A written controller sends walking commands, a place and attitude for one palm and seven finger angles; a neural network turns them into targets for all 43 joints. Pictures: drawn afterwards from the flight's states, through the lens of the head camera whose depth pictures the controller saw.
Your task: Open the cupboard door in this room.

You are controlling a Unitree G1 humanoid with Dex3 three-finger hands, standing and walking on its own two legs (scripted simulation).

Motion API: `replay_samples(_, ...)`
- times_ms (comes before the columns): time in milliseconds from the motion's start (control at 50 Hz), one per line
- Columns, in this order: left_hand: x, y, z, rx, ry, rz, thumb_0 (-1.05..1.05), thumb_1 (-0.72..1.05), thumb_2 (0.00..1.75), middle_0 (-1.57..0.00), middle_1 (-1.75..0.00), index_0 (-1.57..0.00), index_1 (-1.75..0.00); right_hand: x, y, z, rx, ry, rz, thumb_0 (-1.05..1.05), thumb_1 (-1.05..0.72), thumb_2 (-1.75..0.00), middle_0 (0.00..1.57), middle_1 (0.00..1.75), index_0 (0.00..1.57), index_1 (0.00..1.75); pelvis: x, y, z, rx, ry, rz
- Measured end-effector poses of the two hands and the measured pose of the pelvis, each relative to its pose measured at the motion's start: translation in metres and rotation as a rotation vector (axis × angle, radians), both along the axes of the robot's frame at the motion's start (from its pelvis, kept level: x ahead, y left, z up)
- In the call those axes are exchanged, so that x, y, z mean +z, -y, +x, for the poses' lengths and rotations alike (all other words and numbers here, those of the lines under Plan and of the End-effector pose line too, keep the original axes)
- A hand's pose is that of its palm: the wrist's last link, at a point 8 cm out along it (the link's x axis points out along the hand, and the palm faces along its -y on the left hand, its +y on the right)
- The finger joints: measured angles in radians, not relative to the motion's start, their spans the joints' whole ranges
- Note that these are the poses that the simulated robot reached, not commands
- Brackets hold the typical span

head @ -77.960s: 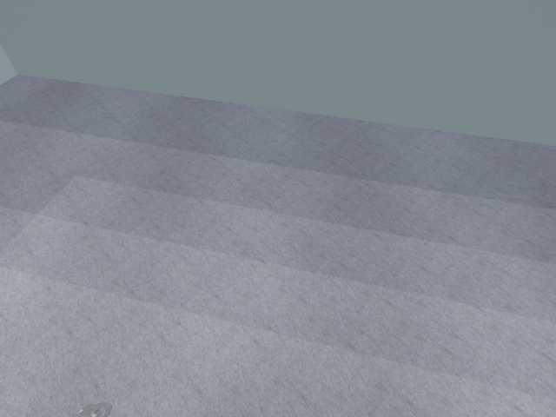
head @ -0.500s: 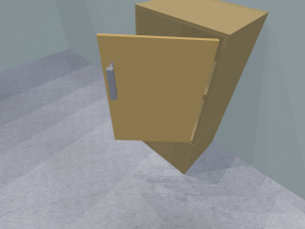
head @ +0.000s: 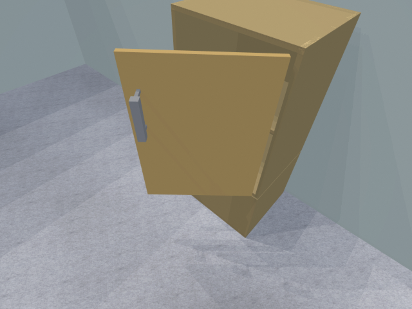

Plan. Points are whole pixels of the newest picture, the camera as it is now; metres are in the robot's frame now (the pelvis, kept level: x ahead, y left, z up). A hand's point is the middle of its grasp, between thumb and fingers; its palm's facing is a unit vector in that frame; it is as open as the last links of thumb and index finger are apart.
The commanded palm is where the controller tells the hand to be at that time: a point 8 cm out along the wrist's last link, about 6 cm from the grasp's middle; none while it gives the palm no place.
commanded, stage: shuffle to correct the standing spot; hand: left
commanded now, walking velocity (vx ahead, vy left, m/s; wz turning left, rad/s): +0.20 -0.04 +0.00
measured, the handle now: (140, 115) +0.59 +0.23 +0.04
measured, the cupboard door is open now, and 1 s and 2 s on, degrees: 42 42 42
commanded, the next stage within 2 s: come to a stop and stand still in 0.06 s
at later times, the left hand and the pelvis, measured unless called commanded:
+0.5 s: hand out of the picture +0.07 +0.16 -0.17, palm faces +0.08 -0.98 -0.19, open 7.3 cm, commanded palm none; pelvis +0.08 -0.01 +0.01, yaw +2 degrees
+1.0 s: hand out of the picture +0.14 +0.20 -0.16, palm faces +0.04 -0.96 -0.26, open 7.4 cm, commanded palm none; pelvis +0.03 -0.01 -0.01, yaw +2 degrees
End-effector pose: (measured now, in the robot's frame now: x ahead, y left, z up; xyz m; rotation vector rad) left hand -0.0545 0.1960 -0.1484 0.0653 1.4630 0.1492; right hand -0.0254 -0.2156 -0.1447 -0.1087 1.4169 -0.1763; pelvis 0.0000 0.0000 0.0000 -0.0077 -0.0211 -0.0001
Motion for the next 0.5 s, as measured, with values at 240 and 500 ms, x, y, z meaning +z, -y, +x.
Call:
replay_samples(240, -0.004, 0.017, 0.052, 0.024, -0.008, -0.001, 0.01, 0.91, 0.90, -0.20, -0.30, -0.20, -0.30, -0.008, 0.010, 0.049, 0.000, -0.023, 0.006, 0.00, -0.91, -0.90, 0.20, 0.30, 0.20, 0.30, -0.008, 0.014, 0.059, 0.011, -0.023, -0.003)
replay_samples(500, 0.007, -0.008, 0.117, 0.007, 0.047, 0.061, 0.02, 0.93, 0.90, -0.20, -0.30, -0.20, -0.30, 0.011, 0.022, 0.121, 0.031, 0.046, -0.062, 0.01, -0.93, -0.90, 0.20, 0.30, 0.20, 0.30, 0.006, 0.009, 0.078, 0.029, -0.008, -0.005)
